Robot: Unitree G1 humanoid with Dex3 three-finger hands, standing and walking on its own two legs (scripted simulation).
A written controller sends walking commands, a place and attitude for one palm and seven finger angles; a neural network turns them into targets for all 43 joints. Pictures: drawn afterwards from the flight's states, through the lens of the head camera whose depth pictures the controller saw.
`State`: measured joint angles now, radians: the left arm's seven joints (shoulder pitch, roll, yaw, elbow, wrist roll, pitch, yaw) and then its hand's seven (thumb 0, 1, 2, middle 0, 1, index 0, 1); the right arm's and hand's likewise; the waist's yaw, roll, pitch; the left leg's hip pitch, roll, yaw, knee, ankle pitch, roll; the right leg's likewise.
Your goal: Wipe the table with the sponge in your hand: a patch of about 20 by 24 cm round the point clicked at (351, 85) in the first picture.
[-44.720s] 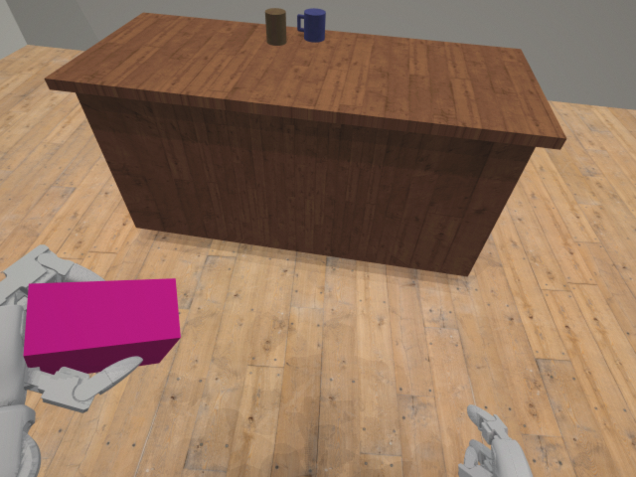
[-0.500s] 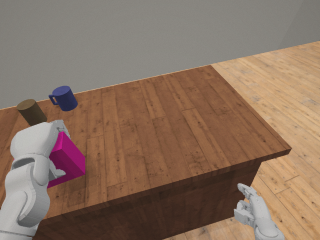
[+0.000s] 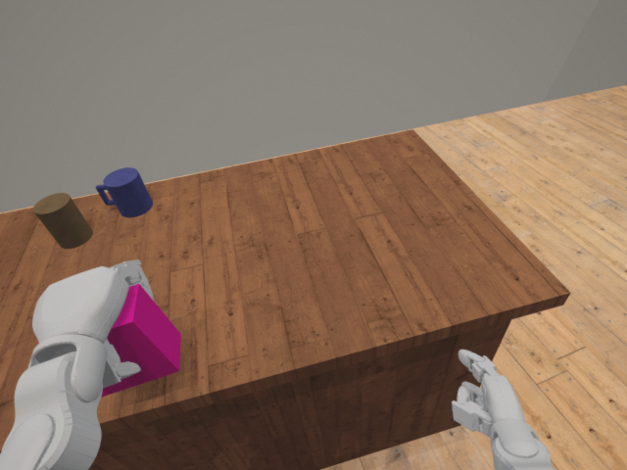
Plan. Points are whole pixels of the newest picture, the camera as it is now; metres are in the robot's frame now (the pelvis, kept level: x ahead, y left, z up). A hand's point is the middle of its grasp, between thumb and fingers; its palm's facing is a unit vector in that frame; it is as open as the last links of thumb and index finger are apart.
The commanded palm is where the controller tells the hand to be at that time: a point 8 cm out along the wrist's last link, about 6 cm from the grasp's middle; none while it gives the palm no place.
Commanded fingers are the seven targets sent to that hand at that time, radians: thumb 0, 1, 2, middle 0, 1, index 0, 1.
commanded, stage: bring the sponge back beside the body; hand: left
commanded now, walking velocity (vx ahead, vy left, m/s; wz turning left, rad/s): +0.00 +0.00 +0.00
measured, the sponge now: (125, 350) +0.20 +0.29 +0.07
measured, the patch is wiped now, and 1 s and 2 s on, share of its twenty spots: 0.95 0.95 0.95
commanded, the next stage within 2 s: step back with the hand held close in 0.68 s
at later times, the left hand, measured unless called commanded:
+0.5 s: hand (114, 345) +0.19 +0.27 +0.11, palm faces +0.08 -0.11 -0.99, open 10.0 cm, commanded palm +0.16 +0.27 +0.19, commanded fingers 0.00 0.10 1.30 -1.20 -1.60 -1.20 -1.60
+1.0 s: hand (145, 318) +0.22 +0.24 +0.13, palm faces +0.28 -0.86 -0.43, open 10.0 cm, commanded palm +0.16 +0.28 +0.18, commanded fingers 0.00 0.10 1.30 -1.20 -1.60 -1.20 -1.60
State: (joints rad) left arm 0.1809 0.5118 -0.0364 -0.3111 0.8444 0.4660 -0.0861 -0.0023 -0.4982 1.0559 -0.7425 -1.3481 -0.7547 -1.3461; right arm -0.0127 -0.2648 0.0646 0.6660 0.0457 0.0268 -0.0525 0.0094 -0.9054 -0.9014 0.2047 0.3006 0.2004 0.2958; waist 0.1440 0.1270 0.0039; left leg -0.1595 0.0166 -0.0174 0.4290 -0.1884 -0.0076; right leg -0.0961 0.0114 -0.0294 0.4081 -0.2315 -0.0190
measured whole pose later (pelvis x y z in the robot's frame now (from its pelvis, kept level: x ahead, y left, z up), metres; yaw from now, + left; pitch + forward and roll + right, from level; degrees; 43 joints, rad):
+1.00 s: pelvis +0.00 +0.00 -0.01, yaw -1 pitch -1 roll -2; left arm 0.40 0.42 0.26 -0.49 -0.03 0.05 0.06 -0.01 -0.50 1.06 -0.74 -1.35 -0.76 -1.34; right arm 0.16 -0.23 0.07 0.51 0.02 -0.02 -0.07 0.01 -0.90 -0.90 0.21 0.30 0.20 0.30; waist 0.06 0.02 0.01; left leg -0.32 0.02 -0.06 0.59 -0.25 -0.01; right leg -0.24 0.03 -0.03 0.52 -0.27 -0.01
